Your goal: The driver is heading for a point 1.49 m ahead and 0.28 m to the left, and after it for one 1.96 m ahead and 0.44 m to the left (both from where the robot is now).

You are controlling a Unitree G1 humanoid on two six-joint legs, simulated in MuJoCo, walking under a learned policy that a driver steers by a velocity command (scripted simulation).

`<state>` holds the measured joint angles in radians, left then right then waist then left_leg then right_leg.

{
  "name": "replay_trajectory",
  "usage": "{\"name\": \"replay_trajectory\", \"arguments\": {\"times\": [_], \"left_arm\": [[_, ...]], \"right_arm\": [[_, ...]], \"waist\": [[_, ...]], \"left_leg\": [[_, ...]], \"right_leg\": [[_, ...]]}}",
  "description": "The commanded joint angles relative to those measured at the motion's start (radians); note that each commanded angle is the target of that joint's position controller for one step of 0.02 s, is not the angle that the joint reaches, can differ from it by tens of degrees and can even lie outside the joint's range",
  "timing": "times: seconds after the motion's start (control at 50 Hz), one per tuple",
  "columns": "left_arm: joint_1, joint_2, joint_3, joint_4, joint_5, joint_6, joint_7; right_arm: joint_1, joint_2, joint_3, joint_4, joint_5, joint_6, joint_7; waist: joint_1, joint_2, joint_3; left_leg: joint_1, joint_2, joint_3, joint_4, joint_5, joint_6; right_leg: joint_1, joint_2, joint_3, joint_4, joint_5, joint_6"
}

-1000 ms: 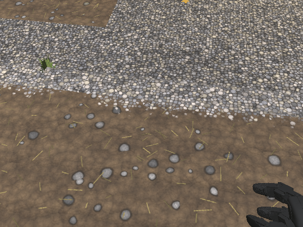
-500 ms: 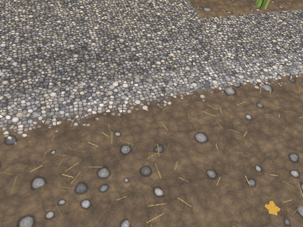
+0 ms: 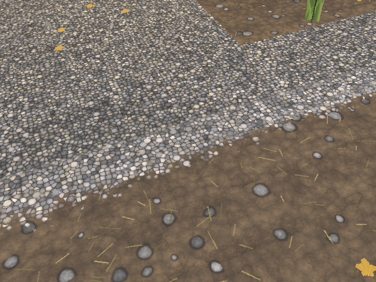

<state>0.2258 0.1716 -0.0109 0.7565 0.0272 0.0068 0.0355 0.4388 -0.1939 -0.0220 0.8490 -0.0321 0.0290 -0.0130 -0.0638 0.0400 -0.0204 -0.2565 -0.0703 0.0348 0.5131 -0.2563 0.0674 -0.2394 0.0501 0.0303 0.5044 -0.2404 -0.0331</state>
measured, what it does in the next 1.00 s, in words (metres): stands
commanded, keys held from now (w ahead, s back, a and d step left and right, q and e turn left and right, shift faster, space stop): shift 1.00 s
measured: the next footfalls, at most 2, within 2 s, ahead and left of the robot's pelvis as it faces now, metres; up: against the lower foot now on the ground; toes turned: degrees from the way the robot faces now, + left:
right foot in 1.84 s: +0.41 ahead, -0.20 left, +0.00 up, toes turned +0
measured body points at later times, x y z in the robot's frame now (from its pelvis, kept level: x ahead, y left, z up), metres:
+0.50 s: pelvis +0.04 +0.00 +0.01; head +0.04 +0.00 +0.46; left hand +0.09 +0.22 -0.14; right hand +0.06 -0.23 -0.15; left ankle +0.02 +0.07 -0.74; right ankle +0.01 -0.10 -0.74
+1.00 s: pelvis +0.04 +0.01 +0.01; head +0.04 +0.02 +0.46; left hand +0.05 +0.22 -0.16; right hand +0.01 -0.20 -0.15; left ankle +0.02 +0.07 -0.74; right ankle +0.01 -0.10 -0.74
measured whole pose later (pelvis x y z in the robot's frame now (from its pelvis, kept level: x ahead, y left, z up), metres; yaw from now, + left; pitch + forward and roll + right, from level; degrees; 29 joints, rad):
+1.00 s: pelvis +0.04 +0.01 +0.01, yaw +0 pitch -2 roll +0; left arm 0.27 0.11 0.02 1.14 0.02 -0.01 0.05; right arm 0.32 -0.11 -0.03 1.14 -0.02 -0.02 -0.04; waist -0.02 -0.01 0.04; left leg -0.10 -0.08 0.04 0.38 -0.24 0.09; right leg -0.10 0.04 0.05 0.40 -0.26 -0.02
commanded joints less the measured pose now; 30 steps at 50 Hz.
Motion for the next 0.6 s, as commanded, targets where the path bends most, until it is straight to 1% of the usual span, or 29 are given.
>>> {"name": "replay_trajectory", "arguments": {"times": [0.02,0.04,0.06,0.08,0.14,0.18,0.24,0.42,0.46,0.56,0.6], "left_arm": [[-0.035,0.083,0.011,-0.054,0.007,-0.027,0.010],[-0.028,0.090,0.014,-0.054,0.000,-0.030,0.009],[-0.028,0.088,0.016,-0.046,-0.009,-0.036,0.006],[-0.014,0.082,0.016,-0.039,-0.013,-0.040,0.003],[0.032,0.081,0.023,-0.009,-0.011,-0.044,0.001],[0.060,0.088,0.029,0.012,-0.009,-0.044,0.001],[0.086,0.087,0.034,0.045,-0.008,-0.041,0.002],[0.097,0.067,0.043,0.146,-0.009,-0.033,0.005],[0.089,0.061,0.044,0.167,-0.009,-0.033,0.006],[0.089,0.050,0.045,0.224,-0.010,-0.030,0.008],[0.097,0.046,0.046,0.252,-0.010,-0.028,0.009]], "right_arm": [[0.000,-0.054,-0.026,-0.026,0.000,-0.023,0.023],[-0.009,-0.078,-0.036,-0.024,-0.007,-0.024,0.026],[-0.010,-0.068,-0.031,-0.019,-0.005,-0.026,0.028],[0.003,-0.064,-0.030,-0.001,-0.001,-0.027,0.026],[-0.017,-0.071,-0.030,0.028,0.000,-0.030,0.012],[-0.039,-0.073,-0.031,0.043,0.003,-0.032,0.006],[-0.064,-0.069,-0.031,0.067,0.005,-0.032,0.001],[-0.102,-0.054,-0.031,0.144,0.010,-0.038,-0.011],[-0.102,-0.051,-0.031,0.165,0.010,-0.040,-0.013],[-0.099,-0.034,-0.027,0.204,0.010,-0.044,-0.017],[-0.093,-0.033,-0.029,0.217,0.010,-0.045,-0.020]], "waist": [[0.008,-0.163,0.073],[0.005,-0.171,0.055],[-0.004,-0.168,0.038],[-0.006,-0.141,0.028],[0.009,-0.079,0.025],[0.021,-0.061,0.024],[0.031,-0.044,0.036],[0.045,-0.044,0.062],[0.047,-0.035,0.071],[0.051,-0.046,0.072],[0.048,-0.051,0.084]], "left_leg": [[0.017,0.092,-0.129,-0.073,0.038,-0.009],[0.088,0.100,-0.132,-0.072,0.066,-0.005],[0.138,0.114,-0.139,-0.089,0.093,0.001],[0.158,0.125,-0.143,-0.098,0.098,0.005],[0.141,0.143,-0.155,-0.124,0.114,0.010],[0.132,0.145,-0.154,-0.132,0.127,0.011],[0.136,0.147,-0.151,-0.139,0.147,0.011],[0.153,0.162,-0.153,-0.158,0.203,0.012],[0.157,0.160,-0.150,-0.164,0.218,0.010],[0.170,0.164,-0.149,-0.174,0.225,0.010],[0.176,0.166,-0.150,-0.177,0.232,0.010]], "right_leg": [[-0.067,-0.240,0.319,-0.208,-0.080,-0.094],[-0.108,-0.209,0.283,-0.199,-0.091,-0.070],[-0.132,-0.187,0.239,-0.205,-0.037,-0.054],[-0.117,-0.172,0.212,-0.191,-0.008,-0.045],[-0.052,-0.152,0.166,-0.134,0.131,-0.045],[-0.022,-0.151,0.157,-0.115,0.189,-0.049],[-0.010,-0.149,0.150,-0.106,0.215,-0.051],[0.029,-0.139,0.134,-0.119,0.226,-0.043],[0.037,-0.140,0.133,-0.123,0.236,-0.043],[0.055,-0.139,0.128,-0.132,0.222,-0.039],[0.055,-0.136,0.122,-0.142,0.212,-0.036]]}}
